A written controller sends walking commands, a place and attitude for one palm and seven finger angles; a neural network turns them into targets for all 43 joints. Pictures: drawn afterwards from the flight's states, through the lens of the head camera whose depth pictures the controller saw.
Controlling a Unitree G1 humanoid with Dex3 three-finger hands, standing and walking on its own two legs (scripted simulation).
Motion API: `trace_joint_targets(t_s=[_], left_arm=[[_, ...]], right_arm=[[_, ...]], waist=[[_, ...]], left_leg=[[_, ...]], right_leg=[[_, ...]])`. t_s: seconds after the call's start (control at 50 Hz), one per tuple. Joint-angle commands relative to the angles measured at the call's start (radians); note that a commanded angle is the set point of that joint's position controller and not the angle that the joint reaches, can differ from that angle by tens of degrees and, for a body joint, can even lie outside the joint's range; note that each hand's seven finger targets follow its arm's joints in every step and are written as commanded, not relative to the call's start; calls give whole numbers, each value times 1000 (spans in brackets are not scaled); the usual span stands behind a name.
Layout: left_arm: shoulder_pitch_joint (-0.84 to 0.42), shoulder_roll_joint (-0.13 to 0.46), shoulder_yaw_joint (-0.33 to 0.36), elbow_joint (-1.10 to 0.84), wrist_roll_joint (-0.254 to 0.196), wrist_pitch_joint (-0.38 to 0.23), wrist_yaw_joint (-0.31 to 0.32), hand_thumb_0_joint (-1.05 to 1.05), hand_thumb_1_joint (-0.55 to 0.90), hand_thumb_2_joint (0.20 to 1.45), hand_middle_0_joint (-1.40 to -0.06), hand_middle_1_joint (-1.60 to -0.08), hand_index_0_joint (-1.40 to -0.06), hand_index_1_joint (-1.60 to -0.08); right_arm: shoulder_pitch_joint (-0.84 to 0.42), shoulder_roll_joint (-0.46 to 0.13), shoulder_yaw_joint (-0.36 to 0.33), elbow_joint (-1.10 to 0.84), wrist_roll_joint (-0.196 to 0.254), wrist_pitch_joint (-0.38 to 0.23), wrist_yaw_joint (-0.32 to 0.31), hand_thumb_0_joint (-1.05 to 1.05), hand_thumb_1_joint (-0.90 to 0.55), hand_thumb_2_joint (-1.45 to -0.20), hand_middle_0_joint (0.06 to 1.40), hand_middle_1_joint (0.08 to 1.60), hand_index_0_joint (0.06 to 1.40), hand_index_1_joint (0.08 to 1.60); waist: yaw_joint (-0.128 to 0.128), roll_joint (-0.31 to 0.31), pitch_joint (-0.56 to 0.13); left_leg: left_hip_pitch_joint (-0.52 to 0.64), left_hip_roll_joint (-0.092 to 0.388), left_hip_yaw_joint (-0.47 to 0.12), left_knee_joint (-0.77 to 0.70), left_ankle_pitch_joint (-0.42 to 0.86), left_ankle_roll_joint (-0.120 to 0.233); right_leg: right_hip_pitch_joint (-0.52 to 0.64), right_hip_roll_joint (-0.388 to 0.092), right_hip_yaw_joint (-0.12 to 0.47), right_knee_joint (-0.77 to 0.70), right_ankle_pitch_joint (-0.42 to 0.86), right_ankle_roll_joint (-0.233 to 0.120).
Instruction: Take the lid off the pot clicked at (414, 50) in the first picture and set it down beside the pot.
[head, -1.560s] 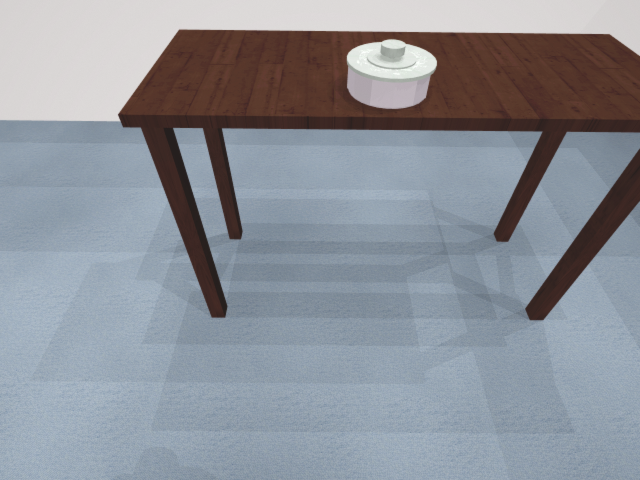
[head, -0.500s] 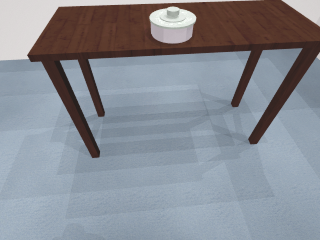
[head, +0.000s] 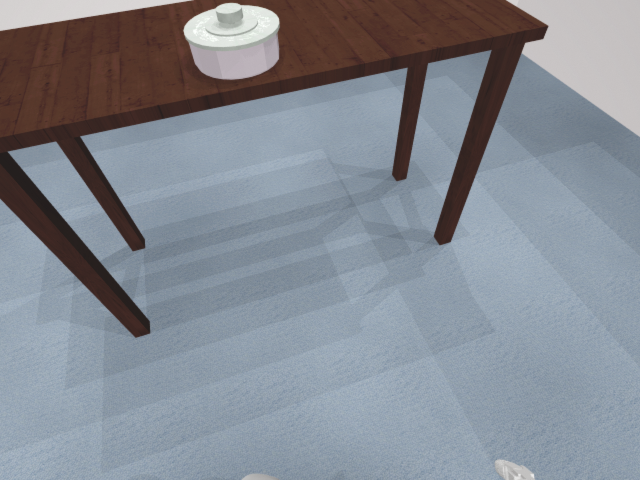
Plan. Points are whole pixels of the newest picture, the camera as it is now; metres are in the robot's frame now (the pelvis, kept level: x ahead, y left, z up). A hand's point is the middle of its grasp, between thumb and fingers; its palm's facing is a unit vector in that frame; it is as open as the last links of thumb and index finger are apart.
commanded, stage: walk to a spot facing it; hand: left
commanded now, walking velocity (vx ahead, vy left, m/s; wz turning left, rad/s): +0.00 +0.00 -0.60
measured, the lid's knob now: (229, 12) +0.90 +0.29 +0.15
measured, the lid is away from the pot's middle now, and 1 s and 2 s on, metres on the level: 0.00 0.00 0.00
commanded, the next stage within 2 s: turn to face it in 1.10 s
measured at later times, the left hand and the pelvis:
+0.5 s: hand (232, 471) +0.15 +0.16 -0.17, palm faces -0.34 -0.91 -0.26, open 7.4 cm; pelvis +0.00 -0.02 -0.02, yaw -21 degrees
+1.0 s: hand (277, 425) +0.22 +0.11 -0.20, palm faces -0.41 -0.89 -0.17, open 7.4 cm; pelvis +0.16 -0.07 -0.02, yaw -31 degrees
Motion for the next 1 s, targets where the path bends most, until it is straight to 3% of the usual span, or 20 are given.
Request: trace_joint_targets(t_s=[0.0,0.06,0.08,0.1,0.12,0.14,0.2,0.3,0.38,0.44,0.46,0.48,0.5,0.54,0.6,0.86,0.92,0.94,0.96,0.98], left_arm=[[12,221,64,-75,9,-13,10,0,900,900,-200,-300,-200,-300],[-53,226,65,-94,6,-2,9,0,900,900,-200,-300,-200,-300],[-76,205,61,-108,3,0,6,0,900,900,-200,-300,-200,-300],[-69,149,53,-122,-3,0,-2,0,900,900,-200,-300,-200,-300],[-48,143,54,-128,-2,-8,-11,0,900,900,-200,-300,-200,-300],[-69,189,71,-128,11,-10,-16,0,900,900,-200,-300,-200,-300],[-9,164,66,-74,15,7,-37,0,900,900,-200,-300,-200,-300],[-151,123,32,-125,1,4,-47,0,900,900,-200,-300,-200,-300],[-195,101,19,-143,1,-8,-65,0,900,900,-200,-300,-200,-300],[-68,137,37,-104,6,-23,-69,0,900,900,-200,-300,-200,-300],[74,225,56,-61,11,-41,-57,0,900,900,-200,-300,-200,-300],[195,365,85,-35,5,-51,-35,0,900,900,-200,-300,-200,-300],[219,348,86,-30,-10,-48,-15,0,900,900,-200,-300,-200,-300],[82,283,70,-57,-4,-54,-5,0,900,900,-200,-300,-200,-300],[-6,205,42,-68,0,-80,-7,0,900,900,-200,-300,-200,-300],[102,174,31,33,9,-102,4,0,900,900,-200,-300,-200,-300],[60,162,36,38,2,-100,5,0,900,900,-200,-300,-200,-300],[75,126,36,33,-6,-99,0,0,900,900,-200,-300,-200,-300],[120,66,27,21,-18,-97,-11,0,900,900,-200,-300,-200,-300],[75,93,28,9,-8,-97,-9,0,900,900,-200,-300,-200,-300]], right_arm=[[25,-79,-13,-95,12,-35,-6,0,-900,-900,200,300,200,300],[159,-90,-17,-67,17,-45,-12,0,-900,-900,200,300,200,300],[213,-117,-23,-56,15,-51,-20,0,-900,-900,200,300,200,300],[221,-185,-36,-62,4,-56,-28,0,-900,-900,200,300,200,300],[134,-237,-43,-107,3,-53,-27,0,-900,-900,200,300,200,300],[62,-213,-30,-139,0,-51,-27,0,-900,-900,200,300,200,300],[-16,-126,2,-142,-9,-62,-21,0,-900,-900,200,300,200,300],[163,-156,-9,-82,-15,-67,-20,0,-900,-900,200,300,200,300],[218,-205,-27,-51,-21,-73,-2,0,-900,-900,200,300,200,300],[184,-199,-27,-54,-18,-73,8,0,-900,-900,200,300,200,300],[185,-153,-12,-67,-10,-70,19,0,-900,-900,200,300,200,300],[123,-70,11,-127,-3,-72,28,0,-900,-900,200,300,200,300],[35,-125,0,-154,-13,-76,24,0,-900,-900,200,300,200,300],[31,-123,-4,-134,-12,-87,32,0,-900,-900,200,300,200,300],[107,-86,-6,-77,-20,-76,36,0,-900,-900,200,300,200,300],[4,-31,0,-104,-8,-106,48,0,-900,-900,200,300,200,300],[207,-61,-9,-31,-10,-123,28,0,-900,-900,200,300,200,300],[360,-136,-27,15,-18,-129,13,0,-900,-900,200,300,200,300],[464,-249,-51,38,-28,-133,8,0,-900,-900,200,300,200,300],[454,-229,-35,31,-19,-118,5,0,-900,-900,200,300,200,300]], waist=[[-16,-143,-111],[-72,-148,-140],[-100,-107,-149],[-111,112,-136],[-71,276,-92],[-54,173,-22],[6,142,-11],[-86,171,4],[-113,217,-11],[-34,134,-35],[33,-82,-101],[91,-400,-115],[99,-261,-65],[33,-162,-35],[-51,-59,-10],[-23,-100,43],[-119,-53,-17],[-172,76,-116],[-177,360,-197],[-173,268,-152]], left_leg=[[33,-26,-9,-171,-35,23],[264,-55,17,-425,78,52],[425,5,-25,-529,101,79],[528,204,-240,-664,-23,132],[424,419,-409,-687,-3,184],[232,462,-381,-683,38,231],[133,252,-64,-598,270,173],[349,276,20,-488,602,199],[282,320,63,-491,348,188],[80,282,139,-309,78,122],[-117,200,248,-19,-54,53],[-394,62,245,336,-321,8],[-443,100,73,406,-222,32],[-390,150,61,405,-68,36],[-244,148,89,264,56,4],[-163,79,133,-136,121,9],[209,33,152,-344,190,29],[457,153,9,-394,145,65],[614,473,-390,-527,125,157],[521,522,-476,-604,58,202]], right_leg=[[122,-255,383,-158,-47,-60],[14,-192,338,-150,-102,16],[-116,-128,274,-88,-204,65],[-302,-9,127,97,-321,106],[-379,10,-28,416,-420,130],[-343,-80,-78,596,-387,150],[-275,-105,-122,801,-223,165],[-337,-169,-215,545,-297,165],[-147,-165,-289,312,-311,129],[169,-126,-325,119,-204,91],[420,-232,-157,5,-332,28],[475,-523,383,-185,-473,-95],[408,-537,429,-246,-528,-140],[274,-474,350,-229,-575,-144],[131,-386,119,-197,-246,-116],[239,-358,86,-166,-6,-106],[111,-267,8,72,151,-48],[-21,-192,-45,310,73,-9],[-256,-60,-199,652,-420,54],[-308,-107,-135,808,-446,44]])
